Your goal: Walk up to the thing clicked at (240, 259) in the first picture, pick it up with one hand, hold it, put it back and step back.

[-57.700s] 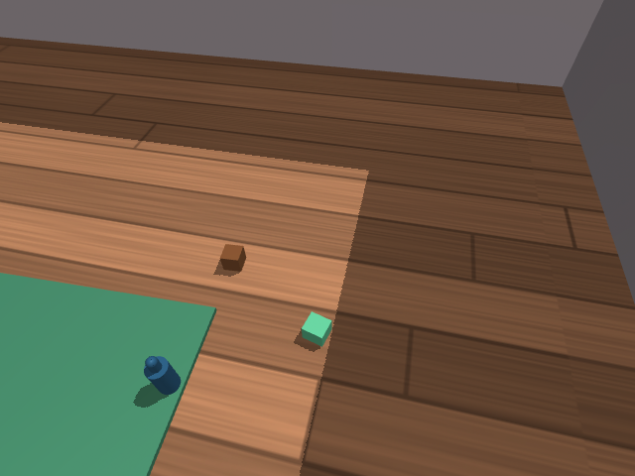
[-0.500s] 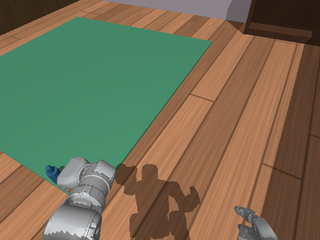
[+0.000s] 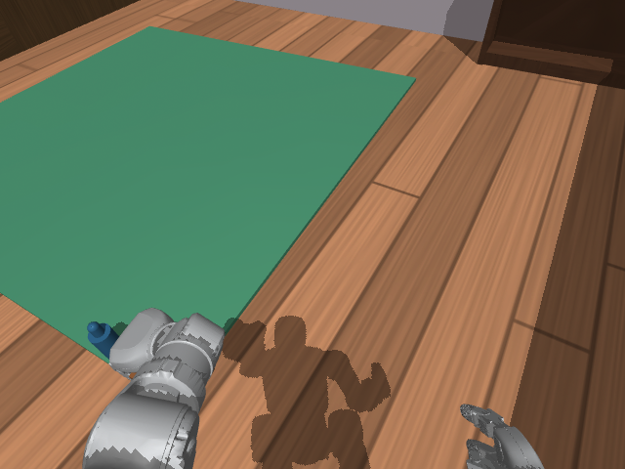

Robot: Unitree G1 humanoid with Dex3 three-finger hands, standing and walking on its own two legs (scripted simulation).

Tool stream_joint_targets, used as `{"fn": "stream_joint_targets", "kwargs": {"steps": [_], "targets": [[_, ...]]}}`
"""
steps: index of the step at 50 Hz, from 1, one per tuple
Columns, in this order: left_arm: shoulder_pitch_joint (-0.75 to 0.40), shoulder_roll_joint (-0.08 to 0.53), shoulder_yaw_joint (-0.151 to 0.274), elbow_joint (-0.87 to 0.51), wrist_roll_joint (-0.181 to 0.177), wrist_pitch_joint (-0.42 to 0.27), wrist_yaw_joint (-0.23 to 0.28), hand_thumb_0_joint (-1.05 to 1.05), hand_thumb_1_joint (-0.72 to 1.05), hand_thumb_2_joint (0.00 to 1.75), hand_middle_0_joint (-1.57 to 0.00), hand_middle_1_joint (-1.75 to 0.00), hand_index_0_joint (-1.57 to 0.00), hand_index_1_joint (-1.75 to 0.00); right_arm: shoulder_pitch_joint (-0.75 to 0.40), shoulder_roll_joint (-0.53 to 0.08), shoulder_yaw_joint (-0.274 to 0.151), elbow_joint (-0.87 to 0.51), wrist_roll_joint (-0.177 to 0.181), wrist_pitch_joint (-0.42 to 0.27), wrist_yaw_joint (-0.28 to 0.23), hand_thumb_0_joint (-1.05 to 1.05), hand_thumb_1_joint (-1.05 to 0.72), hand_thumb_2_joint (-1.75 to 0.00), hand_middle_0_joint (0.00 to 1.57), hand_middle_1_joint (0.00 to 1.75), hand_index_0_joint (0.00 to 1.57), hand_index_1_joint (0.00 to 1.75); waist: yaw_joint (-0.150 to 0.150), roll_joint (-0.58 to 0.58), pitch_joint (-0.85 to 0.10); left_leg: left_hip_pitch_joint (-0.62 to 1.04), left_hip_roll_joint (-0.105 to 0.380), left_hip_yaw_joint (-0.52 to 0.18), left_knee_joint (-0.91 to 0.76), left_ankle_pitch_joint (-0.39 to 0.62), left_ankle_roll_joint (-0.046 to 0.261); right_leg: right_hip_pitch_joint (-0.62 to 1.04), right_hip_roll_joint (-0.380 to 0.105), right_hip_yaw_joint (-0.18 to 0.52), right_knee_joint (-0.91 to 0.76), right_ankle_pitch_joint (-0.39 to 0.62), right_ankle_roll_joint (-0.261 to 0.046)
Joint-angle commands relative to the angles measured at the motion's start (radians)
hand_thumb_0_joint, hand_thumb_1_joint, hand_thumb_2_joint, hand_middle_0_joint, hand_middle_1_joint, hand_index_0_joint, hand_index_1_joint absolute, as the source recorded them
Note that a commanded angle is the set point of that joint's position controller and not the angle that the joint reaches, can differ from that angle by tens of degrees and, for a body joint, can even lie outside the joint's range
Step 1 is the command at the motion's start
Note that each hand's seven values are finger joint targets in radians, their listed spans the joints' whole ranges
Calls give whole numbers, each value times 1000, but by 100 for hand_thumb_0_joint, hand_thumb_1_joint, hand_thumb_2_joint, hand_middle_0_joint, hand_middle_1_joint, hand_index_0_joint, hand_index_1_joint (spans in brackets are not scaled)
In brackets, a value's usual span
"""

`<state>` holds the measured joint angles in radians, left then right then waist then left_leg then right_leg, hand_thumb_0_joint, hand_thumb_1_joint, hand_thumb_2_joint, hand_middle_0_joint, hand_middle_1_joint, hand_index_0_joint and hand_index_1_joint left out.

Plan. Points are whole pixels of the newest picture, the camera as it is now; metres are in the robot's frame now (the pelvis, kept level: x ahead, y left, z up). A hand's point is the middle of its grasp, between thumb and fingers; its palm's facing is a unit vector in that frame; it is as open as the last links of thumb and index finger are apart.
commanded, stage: crouch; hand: left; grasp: from above
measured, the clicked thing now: (174, 372) +0.29 +0.23 -0.09
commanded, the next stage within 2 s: lower in 1.60 s
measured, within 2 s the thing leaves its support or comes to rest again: neither
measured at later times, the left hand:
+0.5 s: hand (193, 409) +0.29 +0.25 -0.26, palm faces -0.13 -0.40 -0.91, open 10.0 cm
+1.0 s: hand (208, 420) +0.33 +0.28 -0.46, palm faces -0.12 -0.44 -0.89, open 10.0 cm
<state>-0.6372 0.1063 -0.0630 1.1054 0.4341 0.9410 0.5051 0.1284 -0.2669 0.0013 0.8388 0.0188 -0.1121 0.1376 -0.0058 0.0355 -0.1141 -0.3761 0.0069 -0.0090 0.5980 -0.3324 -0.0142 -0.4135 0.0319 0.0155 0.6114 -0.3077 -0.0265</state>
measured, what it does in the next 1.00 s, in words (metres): lowers itself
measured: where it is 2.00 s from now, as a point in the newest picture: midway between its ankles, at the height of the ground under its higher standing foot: outside the picture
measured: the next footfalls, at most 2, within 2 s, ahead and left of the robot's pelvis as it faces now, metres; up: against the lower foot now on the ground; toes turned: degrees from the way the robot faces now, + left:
none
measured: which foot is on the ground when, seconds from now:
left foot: down 0.00-1.00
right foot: down 0.00-1.00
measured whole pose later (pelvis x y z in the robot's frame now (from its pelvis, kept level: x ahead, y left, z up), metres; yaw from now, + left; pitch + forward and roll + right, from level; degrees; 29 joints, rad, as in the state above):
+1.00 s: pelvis -0.11 +0.02 -0.32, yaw -2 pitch +37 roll -4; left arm -1.08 0.52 0.31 1.57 0.54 0.51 0.65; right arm 0.16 -0.26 0.01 0.94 -0.09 -0.21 0.22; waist -0.20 0.06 -0.18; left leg -2.04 0.00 -0.06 2.05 -0.67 0.00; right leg -2.04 0.03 -0.06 1.98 -0.59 -0.01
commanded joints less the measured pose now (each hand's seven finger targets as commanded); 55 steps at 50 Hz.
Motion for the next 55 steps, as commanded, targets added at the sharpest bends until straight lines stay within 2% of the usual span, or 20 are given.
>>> {"fn": "stream_joint_targets", "kwargs": {"steps": [1,4,7,9,10,13,14,17,19,21,22,23,26,28,32,36,40,43,47,55], "targets": [[-350,153,3,-51,79,-62,43,0,57,85,-101,-56,-97,-62,-25,-135,-54,-88,6,-42,-3,0,-88,-90,20,30,20,30,-26,-111,-228,-12,-20,47,-1,312,12,138,-11,2,-27,424,14],[-394,199,24,-12,108,-121,76,0,55,80,-99,-57,-96,-61,7,-133,-61,-67,-7,-52,-4,0,-88,-90,20,30,20,30,-39,-96,-246,-88,-22,55,62,267,11,86,-15,17,20,407,13],[-463,208,42,34,141,-179,128,0,51,78,-94,-57,-92,-60,48,-134,-69,-47,-30,-67,-1,0,-88,-89,20,30,20,30,-60,-70,-314,-176,-17,55,176,270,3,-21,-13,22,132,406,10],[-478,250,86,84,151,-208,177,0,49,75,-92,-59,-90,-61,58,-136,-77,-41,-47,-77,7,0,-88,-90,20,30,20,30,-55,-52,-355,-270,-13,56,272,249,-4,-95,-11,18,227,383,7],[-470,241,99,125,156,-216,199,0,47,76,-91,-59,-89,-61,64,-135,-80,-37,-57,-82,13,0,-88,-90,20,30,20,30,-61,-53,-369,-319,-11,55,315,232,-6,-144,-10,20,267,367,6],[-500,246,159,216,133,-240,263,0,51,71,-95,-57,-94,-59,68,-134,-84,-26,-84,-95,32,0,-89,-90,20,30,20,30,-59,-17,-416,-452,-11,48,427,197,-20,-288,-3,14,384,298,-5],[-539,244,177,219,110,-252,285,0,52,69,-96,-54,-95,-56,61,-135,-85,-31,-93,-102,36,0,-89,-90,20,30,20,30,-57,11,-424,-494,-12,43,461,169,-22,-338,-2,7,415,246,-7],[-576,255,231,269,53,-279,322,0,58,71,-104,-50,-101,-54,53,-150,-83,-35,-106,-105,45,0,-89,-90,20,30,20,30,-71,28,-467,-596,-15,30,548,84,-23,-463,4,-4,494,135,-9],[-619,282,254,274,34,-307,331,0,60,68,-108,-45,-104,-49,50,-158,-71,-26,-108,-99,47,0,-89,-90,20,30,20,30,-95,37,-523,-647,-17,26,617,56,-20,-550,12,-5,548,105,-9],[-716,277,212,234,33,-340,319,0,63,73,-109,-50,-106,-55,51,-182,-70,-35,-108,-101,44,0,-89,-90,20,30,20,30,-136,25,-557,-711,-15,9,689,4,-18,-661,18,-22,610,30,-9],[-723,352,240,258,53,-351,316,0,63,72,-110,-50,-107,-54,55,-196,-67,-19,-106,-99,41,0,-90,-90,20,30,20,30,-130,31,-576,-758,-20,6,729,-26,-13,-705,20,-21,634,-20,-7],[-745,342,219,243,57,-367,306,0,63,74,-109,-54,-106,-57,77,-190,-62,1,-104,-96,42,0,-90,-90,20,30,20,30,-150,23,-602,-780,-17,3,760,-27,-14,-731,19,-25,659,-24,-4],[-792,449,248,254,84,-401,298,0,70,66,-109,-58,-109,-58,92,-209,-62,21,-102,-98,33,0,-90,-90,20,30,20,30,-161,50,-657,-880,-22,-2,845,-104,-11,-824,16,-22,722,-144,2],[-795,484,258,262,103,-409,285,0,72,71,-110,-61,-110,-62,104,-219,-61,42,-105,-93,31,0,-90,-90,20,30,20,30,-167,93,-679,-903,-18,-10,876,-143,-15,-895,11,-38,771,-186,-1],[-835,584,297,289,137,-412,260,0,80,76,-119,-59,-117,-61,130,-222,-57,54,-106,-90,32,0,-90,-90,20,30,20,30,-177,130,-744,-969,-11,-12,973,-162,-13,-977,8,-52,867,-190,0],[-820,622,317,321,151,-411,241,0,79,78,-122,-51,-118,-56,134,-214,-57,64,-107,-93,40,0,-90,-90,20,30,20,30,-173,176,-744,-1075,-15,-11,1057,-216,-2,-1067,5,-59,948,-248,1],[-824,626,319,313,146,-419,213,0,83,73,-124,-47,-121,-51,141,-207,-58,53,-98,-101,54,0,-89,-90,20,30,20,30,-199,183,-726,-1137,-16,-18,1115,-255,5,-1155,7,-65,999,-298,3],[-825,621,323,331,137,-427,199,0,78,71,-121,-47,-117,-51,169,-209,-58,65,-95,-109,63,0,-89,-90,20,30,20,30,-221,150,-705,-1216,-19,-15,1176,-264,15,-1197,7,-65,1038,-305,9],[-851,644,333,301,145,-447,187,0,77,70,-117,-51,-115,-53,198,-208,-53,74,-97,-119,73,0,-89,-90,20,30,20,30,-222,176,-716,-1243,-15,-18,1222,-233,12,-1229,-1,-80,1116,-250,8],[-846,718,372,341,231,-458,185,0,84,72,-122,-54,-121,-56,216,-240,-45,75,-104,-128,87,0,-90,-90,20,30,20,30,-212,269,-736,-1226,-8,-41,1288,-164,2,-1362,-17,-107,1272,-141,-5]]}}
